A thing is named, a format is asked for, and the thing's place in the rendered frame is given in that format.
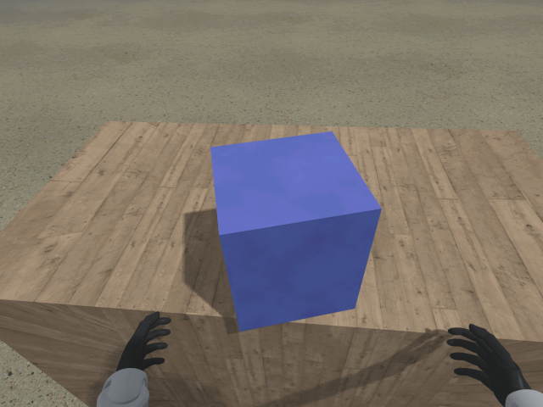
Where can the robot right hand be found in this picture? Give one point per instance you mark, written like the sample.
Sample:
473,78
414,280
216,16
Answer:
499,372

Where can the pedestal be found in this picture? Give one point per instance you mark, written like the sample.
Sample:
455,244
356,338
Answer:
128,227

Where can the robot left forearm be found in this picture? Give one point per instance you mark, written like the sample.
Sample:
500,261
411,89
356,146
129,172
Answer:
125,388

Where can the carton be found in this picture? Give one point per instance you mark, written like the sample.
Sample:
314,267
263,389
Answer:
296,223

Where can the robot right forearm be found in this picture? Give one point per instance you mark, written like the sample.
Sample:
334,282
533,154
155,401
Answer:
524,398

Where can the robot left hand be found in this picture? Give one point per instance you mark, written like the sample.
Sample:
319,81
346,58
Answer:
136,349

